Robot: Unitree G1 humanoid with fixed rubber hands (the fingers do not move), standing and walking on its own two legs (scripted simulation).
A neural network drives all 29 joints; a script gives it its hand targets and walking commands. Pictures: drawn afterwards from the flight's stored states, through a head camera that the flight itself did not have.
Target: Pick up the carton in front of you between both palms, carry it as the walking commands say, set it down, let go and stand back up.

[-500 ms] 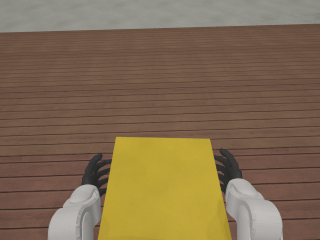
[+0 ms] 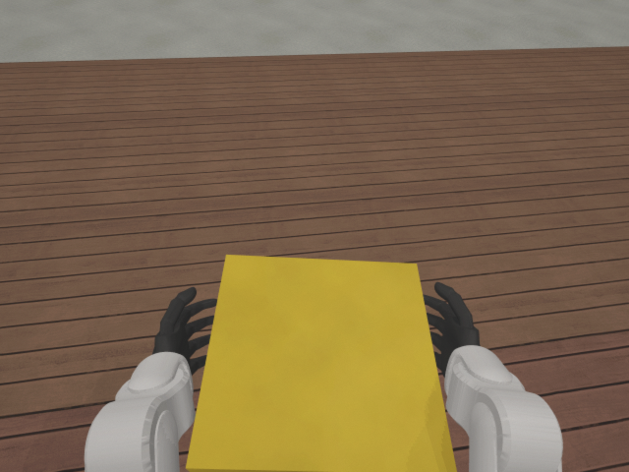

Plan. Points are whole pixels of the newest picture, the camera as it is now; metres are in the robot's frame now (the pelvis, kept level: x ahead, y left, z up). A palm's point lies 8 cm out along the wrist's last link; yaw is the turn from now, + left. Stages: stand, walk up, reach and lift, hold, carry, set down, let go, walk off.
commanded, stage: carry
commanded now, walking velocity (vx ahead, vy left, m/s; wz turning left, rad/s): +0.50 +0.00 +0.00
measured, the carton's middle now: (313, 388) +0.23 +0.00 +0.01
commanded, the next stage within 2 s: none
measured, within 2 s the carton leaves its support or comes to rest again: neither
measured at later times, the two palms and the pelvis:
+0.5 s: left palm (235, 153) +0.59 +0.11 +0.08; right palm (407, 147) +0.62 -0.18 +0.07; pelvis +0.34 -0.06 -0.01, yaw +4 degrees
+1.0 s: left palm (242, 54) +1.01 +0.14 +0.05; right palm (366, 52) +1.01 -0.17 +0.06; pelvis +0.67 -0.01 -0.04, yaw +1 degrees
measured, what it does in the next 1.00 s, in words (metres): walks ahead: right foot, then left foot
